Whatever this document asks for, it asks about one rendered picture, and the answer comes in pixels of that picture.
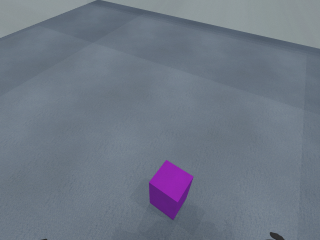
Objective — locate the carton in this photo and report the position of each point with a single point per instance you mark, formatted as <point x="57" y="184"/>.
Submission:
<point x="169" y="188"/>

